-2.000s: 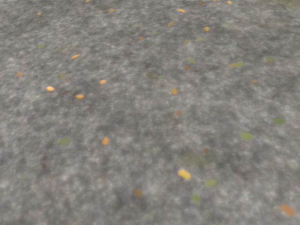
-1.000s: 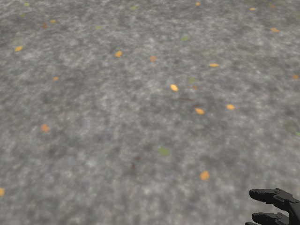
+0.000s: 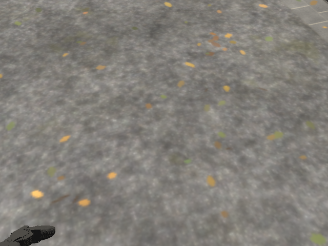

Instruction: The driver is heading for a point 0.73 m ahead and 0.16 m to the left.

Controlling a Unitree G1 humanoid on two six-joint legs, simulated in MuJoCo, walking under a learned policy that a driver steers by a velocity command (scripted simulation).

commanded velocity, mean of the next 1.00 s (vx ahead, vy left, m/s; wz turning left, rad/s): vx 0.77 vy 0.00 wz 0.34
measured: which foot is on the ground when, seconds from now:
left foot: down 0.00-0.40, up 0.42-0.84, down 0.86-1.00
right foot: up 0.00-0.38, down 0.40-0.86, up 0.88-1.00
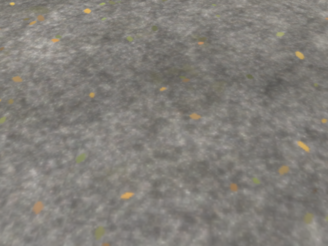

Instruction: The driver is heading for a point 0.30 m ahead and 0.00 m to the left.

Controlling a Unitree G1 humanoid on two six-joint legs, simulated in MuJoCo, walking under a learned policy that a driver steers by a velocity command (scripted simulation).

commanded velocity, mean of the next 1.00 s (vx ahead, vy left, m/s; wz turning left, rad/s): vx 0.31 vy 0.00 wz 0.29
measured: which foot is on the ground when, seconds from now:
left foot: down 0.00-0.28, up 0.30-0.64, down 0.66-1.00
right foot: up 0.00-0.26, down 0.28-1.00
